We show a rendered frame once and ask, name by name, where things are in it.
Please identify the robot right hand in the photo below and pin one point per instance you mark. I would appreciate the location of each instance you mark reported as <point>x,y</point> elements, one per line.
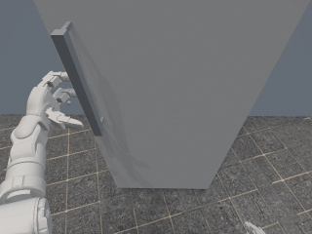
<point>253,229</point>

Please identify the fridge door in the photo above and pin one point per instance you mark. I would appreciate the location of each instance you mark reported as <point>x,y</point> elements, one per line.
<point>174,80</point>

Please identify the robot left hand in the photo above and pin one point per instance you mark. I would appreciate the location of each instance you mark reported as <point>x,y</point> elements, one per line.
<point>40,101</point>

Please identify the handle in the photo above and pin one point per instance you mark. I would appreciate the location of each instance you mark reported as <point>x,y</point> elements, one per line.
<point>72,66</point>

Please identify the left robot upper arm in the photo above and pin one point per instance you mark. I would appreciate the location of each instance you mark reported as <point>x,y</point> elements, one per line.
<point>30,216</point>

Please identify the robot left forearm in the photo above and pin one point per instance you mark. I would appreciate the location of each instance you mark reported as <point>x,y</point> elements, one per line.
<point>27,162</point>

